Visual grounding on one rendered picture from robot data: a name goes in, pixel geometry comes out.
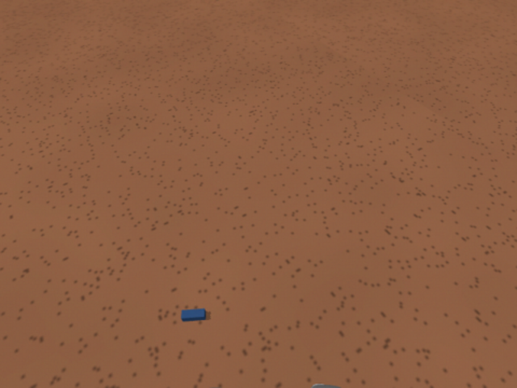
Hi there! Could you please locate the small box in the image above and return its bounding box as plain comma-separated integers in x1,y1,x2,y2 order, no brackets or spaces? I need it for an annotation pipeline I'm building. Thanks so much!
181,309,206,322

